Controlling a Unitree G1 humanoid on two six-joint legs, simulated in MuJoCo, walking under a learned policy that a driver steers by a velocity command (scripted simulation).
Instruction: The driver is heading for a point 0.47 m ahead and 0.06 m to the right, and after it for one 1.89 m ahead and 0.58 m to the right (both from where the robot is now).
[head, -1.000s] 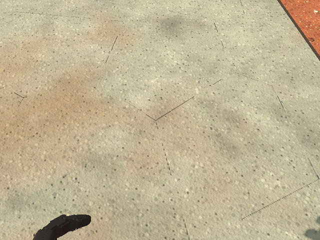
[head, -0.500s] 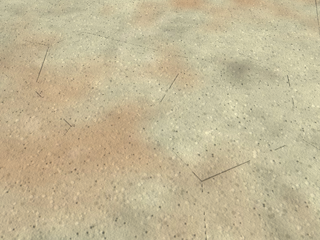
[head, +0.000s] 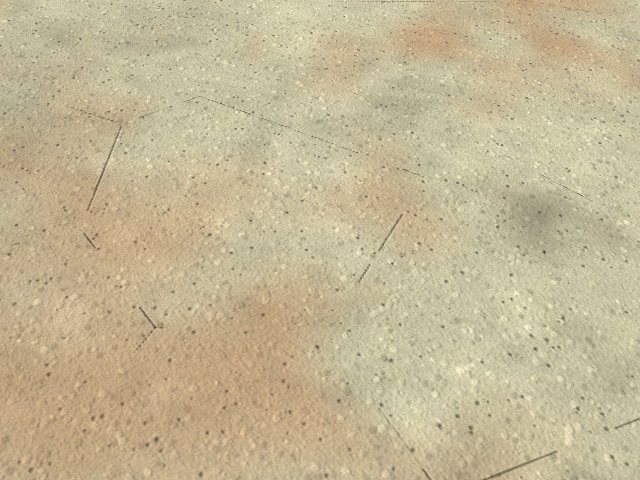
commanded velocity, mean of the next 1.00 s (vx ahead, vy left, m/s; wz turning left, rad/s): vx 0.29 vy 0.00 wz -0.21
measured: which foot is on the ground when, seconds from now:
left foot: down 0.00-0.16, up 0.18-0.60, down 0.62-1.00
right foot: up 0.00-0.12, down 0.14-0.62, up 0.64-1.00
